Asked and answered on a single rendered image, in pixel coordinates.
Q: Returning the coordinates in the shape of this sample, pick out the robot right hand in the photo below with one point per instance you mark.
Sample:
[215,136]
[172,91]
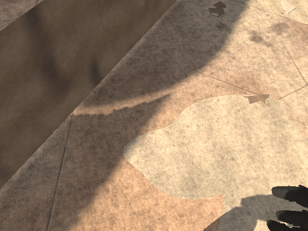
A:
[296,218]

